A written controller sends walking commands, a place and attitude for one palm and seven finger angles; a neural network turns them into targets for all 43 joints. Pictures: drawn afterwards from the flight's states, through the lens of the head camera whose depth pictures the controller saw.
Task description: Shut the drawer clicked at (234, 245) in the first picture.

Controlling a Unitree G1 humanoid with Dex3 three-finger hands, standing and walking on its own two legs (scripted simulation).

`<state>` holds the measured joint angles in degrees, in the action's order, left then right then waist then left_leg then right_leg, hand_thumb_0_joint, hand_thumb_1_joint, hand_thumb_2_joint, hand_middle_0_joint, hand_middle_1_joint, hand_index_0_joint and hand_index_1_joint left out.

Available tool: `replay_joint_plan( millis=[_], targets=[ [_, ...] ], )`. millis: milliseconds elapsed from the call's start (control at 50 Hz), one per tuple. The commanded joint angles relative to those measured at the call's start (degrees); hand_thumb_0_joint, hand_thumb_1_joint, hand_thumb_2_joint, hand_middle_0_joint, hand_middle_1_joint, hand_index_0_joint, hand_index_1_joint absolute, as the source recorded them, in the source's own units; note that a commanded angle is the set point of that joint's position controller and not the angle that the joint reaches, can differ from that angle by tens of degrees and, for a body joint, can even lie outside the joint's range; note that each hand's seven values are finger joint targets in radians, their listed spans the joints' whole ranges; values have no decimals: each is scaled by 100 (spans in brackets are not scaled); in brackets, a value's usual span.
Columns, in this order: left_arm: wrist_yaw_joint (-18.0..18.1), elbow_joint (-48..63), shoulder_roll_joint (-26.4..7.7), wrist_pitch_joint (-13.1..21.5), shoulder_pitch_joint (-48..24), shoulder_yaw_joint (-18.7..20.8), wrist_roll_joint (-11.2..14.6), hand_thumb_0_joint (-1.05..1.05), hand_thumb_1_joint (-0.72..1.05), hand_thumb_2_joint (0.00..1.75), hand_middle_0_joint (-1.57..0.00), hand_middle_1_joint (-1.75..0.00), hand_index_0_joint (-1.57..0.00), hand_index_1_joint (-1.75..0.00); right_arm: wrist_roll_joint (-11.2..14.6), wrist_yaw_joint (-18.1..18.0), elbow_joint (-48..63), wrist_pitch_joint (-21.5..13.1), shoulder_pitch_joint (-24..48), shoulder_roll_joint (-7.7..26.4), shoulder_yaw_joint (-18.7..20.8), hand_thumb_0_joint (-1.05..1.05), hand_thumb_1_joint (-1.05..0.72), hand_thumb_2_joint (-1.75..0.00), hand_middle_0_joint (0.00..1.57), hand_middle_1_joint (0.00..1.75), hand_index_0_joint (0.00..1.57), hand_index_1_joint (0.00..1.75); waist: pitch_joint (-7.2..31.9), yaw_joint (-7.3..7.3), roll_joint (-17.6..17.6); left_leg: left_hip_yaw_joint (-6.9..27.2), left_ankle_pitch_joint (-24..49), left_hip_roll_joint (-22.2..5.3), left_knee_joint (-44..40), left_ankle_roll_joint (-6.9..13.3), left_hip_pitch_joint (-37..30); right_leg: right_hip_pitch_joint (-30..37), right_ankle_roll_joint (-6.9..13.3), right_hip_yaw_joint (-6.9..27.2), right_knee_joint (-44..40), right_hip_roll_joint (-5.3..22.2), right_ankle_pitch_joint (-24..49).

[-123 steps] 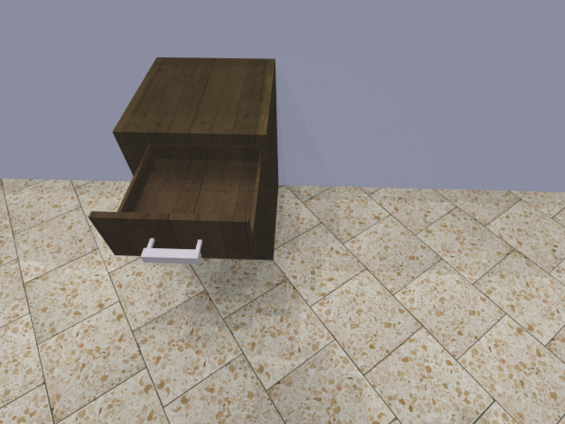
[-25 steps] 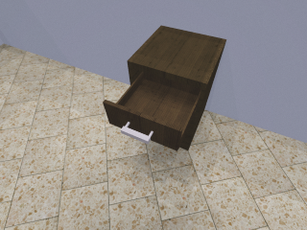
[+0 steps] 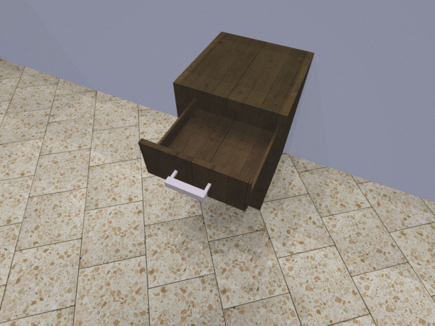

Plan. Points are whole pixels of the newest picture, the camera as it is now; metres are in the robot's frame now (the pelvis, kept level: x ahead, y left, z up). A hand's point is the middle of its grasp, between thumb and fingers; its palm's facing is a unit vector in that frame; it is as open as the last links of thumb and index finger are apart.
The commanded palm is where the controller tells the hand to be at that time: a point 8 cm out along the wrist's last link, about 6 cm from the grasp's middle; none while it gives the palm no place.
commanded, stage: turn to face it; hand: left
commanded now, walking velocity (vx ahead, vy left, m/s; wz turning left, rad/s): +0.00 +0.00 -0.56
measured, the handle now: (188, 184) +0.55 +0.13 -0.24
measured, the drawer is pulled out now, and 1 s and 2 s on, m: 0.28 0.28 0.28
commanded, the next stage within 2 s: take the last steps up to it in 0.60 s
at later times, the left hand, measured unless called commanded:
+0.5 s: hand out of the picture +0.08 +0.17 -0.16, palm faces -0.13 -0.94 -0.30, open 7.4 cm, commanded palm none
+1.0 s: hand (162, 325) +0.15 +0.13 -0.17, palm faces -0.26 -0.94 -0.21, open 7.4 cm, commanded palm none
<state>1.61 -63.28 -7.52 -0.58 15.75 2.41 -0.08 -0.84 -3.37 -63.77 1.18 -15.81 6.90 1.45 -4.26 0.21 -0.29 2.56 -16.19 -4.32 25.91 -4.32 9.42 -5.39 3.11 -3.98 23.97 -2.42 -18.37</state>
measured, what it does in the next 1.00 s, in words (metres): steps on the spot, turning right: left foot, then right foot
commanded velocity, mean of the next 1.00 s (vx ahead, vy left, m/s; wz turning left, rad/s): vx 0.06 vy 0.04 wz -0.23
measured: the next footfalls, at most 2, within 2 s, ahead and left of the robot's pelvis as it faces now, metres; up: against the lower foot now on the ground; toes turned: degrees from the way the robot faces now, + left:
left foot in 0.76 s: +0.08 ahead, +0.09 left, +0.00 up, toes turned -17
right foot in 1.00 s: +0.01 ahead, -0.15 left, +0.00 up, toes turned -18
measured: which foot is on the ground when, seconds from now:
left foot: down 0.00-0.32, up 0.34-0.74, down 0.76-1.00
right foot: down 0.00-0.76, up 0.78-0.98, down 1.00-1.00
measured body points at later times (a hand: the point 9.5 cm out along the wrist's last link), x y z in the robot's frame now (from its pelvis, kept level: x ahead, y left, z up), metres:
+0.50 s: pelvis -0.02 -0.03 +0.00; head +0.05 -0.06 +0.44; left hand +0.09 +0.22 -0.14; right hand +0.00 -0.29 -0.16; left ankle -0.03 +0.14 -0.67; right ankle -0.05 -0.09 -0.74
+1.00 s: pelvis +0.02 -0.03 +0.00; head +0.07 -0.05 +0.44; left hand +0.16 +0.18 -0.15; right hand -0.02 -0.26 -0.16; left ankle +0.04 +0.10 -0.74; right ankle -0.03 -0.14 -0.74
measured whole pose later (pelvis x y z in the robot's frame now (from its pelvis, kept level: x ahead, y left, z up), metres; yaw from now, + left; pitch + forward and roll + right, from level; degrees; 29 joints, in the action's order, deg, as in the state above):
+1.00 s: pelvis +0.02 -0.03 +0.00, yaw -17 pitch +1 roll +1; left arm -1.0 -55.7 -10.8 0.1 10.2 3.4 -1.1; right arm -1.5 -1.9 -57.2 0.2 -15.0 9.8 1.4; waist -5.3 0.2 0.1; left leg 0.2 -16.5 -0.3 27.4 -0.5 11.7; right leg -13.4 1.5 -0.8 31.4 0.8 -21.9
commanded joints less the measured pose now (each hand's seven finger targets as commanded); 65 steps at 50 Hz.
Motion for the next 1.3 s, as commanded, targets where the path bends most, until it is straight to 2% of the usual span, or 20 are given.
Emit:
replay_joint_plan(
  millis=[0,120,180,240,280,300,320,380,680,700,740,760,940,980,1000,1020,1060,1160,1240,1280],
  targets=[
    [16,332,-952,-57,167,341,-68,0,90,90,-20,-30,-20,-30,5,-88,269,5,-399,671,228,0,-90,-90,20,30,20,30,42,-70,135,-401,1289,-176,366,300,178,-365,142,884,-110,804,2573],
    [-72,700,-899,-129,-161,458,-93,0,90,90,-20,-30,-20,-30,-32,-128,490,-45,-318,939,363,0,-90,-90,20,30,20,30,269,-120,-540,-53,1651,-690,113,520,-201,-1040,46,849,678,361,2042],
    [-148,979,-695,-199,-572,449,-67,0,90,90,-20,-30,-20,-30,-111,-128,553,-61,-507,1254,433,0,-90,-90,20,30,20,30,135,-251,-1701,722,2489,-1775,-660,1284,-247,-1793,-140,268,2486,-17,-1183],
    [-215,1092,-650,-218,-509,470,-74,0,90,90,-20,-30,-20,-30,-174,-104,833,-62,33,1290,415,0,-90,-90,20,30,20,30,81,5,-1371,321,2698,-1775,-445,1286,91,-1508,-90,435,2356,291,-1451],
    [-253,849,-897,-164,414,563,-119,0,90,90,-20,-30,-20,-30,-107,-94,1042,-20,704,1333,405,0,-90,-90,20,30,20,30,412,582,-627,-394,1632,-1012,811,673,756,-97,-184,253,412,268,513],
    [-179,723,-1534,-82,779,663,-213,0,90,90,-20,-30,-20,-30,2,-62,1214,7,740,978,375,0,-90,-90,20,30,20,30,475,678,1441,-936,-560,10,2249,237,1748,454,-43,2010,-866,1338,1871],
    [-91,724,-1861,-84,763,662,-161,0,90,90,-20,-30,-20,-30,14,-35,1420,40,879,931,355,0,-90,-90,20,30,20,30,486,652,1966,-455,-2053,357,3368,120,2223,405,387,3177,-799,2225,3692],
    [-38,1107,-1418,-129,-296,541,-153,0,90,90,-20,-30,-20,-30,9,0,1125,79,671,975,395,0,-90,-90,20,30,20,30,248,166,1009,44,-1334,43,4081,138,2265,-139,1074,2596,-469,1736,2577],
    [14,1175,-1284,-47,-398,473,-117,0,90,90,-20,-30,-20,-30,81,30,1191,-34,568,776,269,0,-90,-90,20,30,20,30,504,-137,403,-104,22,359,487,265,336,-331,610,2254,62,1187,3487],
    [6,1187,-1178,-21,-437,427,-77,0,90,90,-20,-30,-20,-30,62,36,1105,-91,295,832,264,0,-90,-90,20,30,20,30,613,-249,138,-43,614,239,-151,330,-368,-762,376,2083,202,1011,2734],
    [-48,1220,-771,6,-250,327,-18,0,90,90,-20,-30,-20,-30,-83,30,1112,-171,26,1457,321,0,-90,-90,20,30,20,30,710,-227,-1742,1967,1341,-1574,-999,1308,-880,-1785,-209,817,1635,-102,-1070],
    [-64,1224,-830,10,-356,313,-50,0,90,90,-20,-30,-20,-30,-123,32,1128,-122,110,1419,272,0,-90,-90,20,30,20,30,468,-219,-1457,2128,796,-1790,-1190,1714,-306,-1779,-265,789,2470,-52,-1601],
    [-222,851,-633,162,-122,204,-127,0,90,90,-20,-30,-20,-30,-44,109,834,-202,-43,1112,180,0,-90,-90,20,30,20,30,527,161,-384,163,1000,-262,-159,987,222,-71,-226,-7,28,126,220],
    [-123,631,-1476,221,601,394,-167,0,90,90,-20,-30,-20,-30,24,176,1042,-200,81,754,138,0,-90,-90,20,30,20,30,354,425,1489,-544,-1158,560,1246,404,1990,998,423,2595,-1208,2033,10],
    [-112,638,-1649,217,705,402,-162,0,90,90,-20,-30,-20,-30,-54,213,1142,-174,313,986,202,0,-90,-90,20,30,20,30,96,553,1257,-297,-1831,363,2053,360,2279,680,934,3153,-1359,2688,-12],
    [-102,674,-1650,195,583,422,-167,0,90,90,-20,-30,-20,-30,-88,267,1161,-183,297,983,234,0,-90,-90,20,30,20,30,76,472,517,-290,-1711,289,2445,367,2369,727,1157,2885,-1237,2725,243],
    [-46,717,-1353,239,229,402,-176,0,90,90,-20,-30,-20,-30,-45,253,956,-182,211,865,244,0,-90,-90,20,30,20,30,-31,296,1286,-75,-1248,119,2601,363,2440,618,1029,2221,-868,2246,1262],
    [-42,611,-1295,323,306,369,-148,0,90,90,-20,-30,-20,-30,17,377,915,-224,252,551,146,0,-90,-90,20,30,20,30,72,203,772,-570,-397,264,1205,308,1560,453,656,964,-435,1868,3637],
    [0,605,-1049,224,-39,254,-95,0,90,90,-20,-30,-20,-30,-34,283,532,-309,-734,794,137,0,-90,-90,20,30,20,30,397,-278,408,-522,2078,261,-139,418,-507,-585,-23,309,726,1100,2792],
    [57,605,-622,131,333,111,6,0,90,90,-20,-30,-20,-30,-40,143,464,-293,-1151,1357,227,0,-90,-90,20,30,20,30,1188,-284,-1434,1145,5798,-1468,-206,1442,-1162,-1191,-440,12,2261,377,-1418]
  ],
)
